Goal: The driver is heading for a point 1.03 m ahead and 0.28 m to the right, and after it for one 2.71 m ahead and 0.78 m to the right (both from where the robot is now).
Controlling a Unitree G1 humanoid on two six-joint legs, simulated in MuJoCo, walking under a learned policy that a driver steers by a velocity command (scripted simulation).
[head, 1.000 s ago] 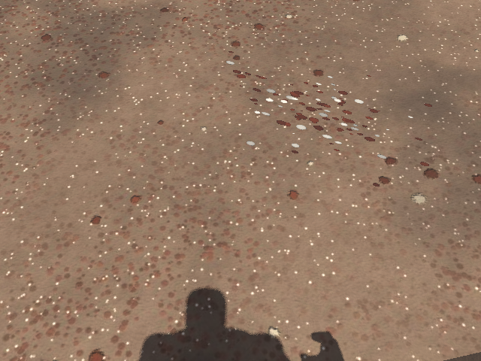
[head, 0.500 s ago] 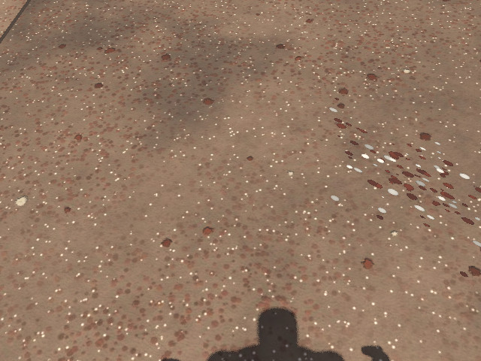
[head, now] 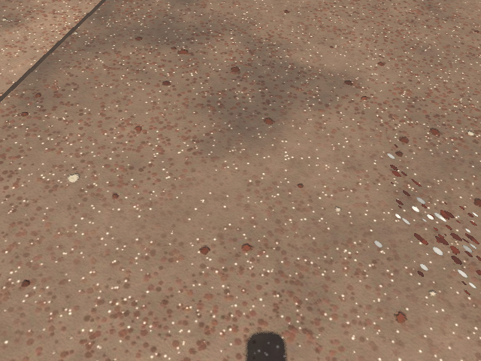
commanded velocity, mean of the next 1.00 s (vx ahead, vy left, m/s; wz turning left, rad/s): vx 0.44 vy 0.00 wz -0.02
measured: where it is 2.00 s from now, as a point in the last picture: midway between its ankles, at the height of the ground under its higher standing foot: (286, 224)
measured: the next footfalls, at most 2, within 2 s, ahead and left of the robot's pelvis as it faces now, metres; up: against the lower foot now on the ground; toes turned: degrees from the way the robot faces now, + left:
right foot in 0.26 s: +0.17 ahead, -0.15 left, +0.00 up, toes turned -1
left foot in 0.78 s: +0.50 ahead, +0.08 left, +0.00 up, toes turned +1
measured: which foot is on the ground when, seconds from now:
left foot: down 0.00-0.28, up 0.30-0.76, down 0.78-1.00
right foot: up 0.00-0.24, down 0.26-0.78, up 0.80-1.00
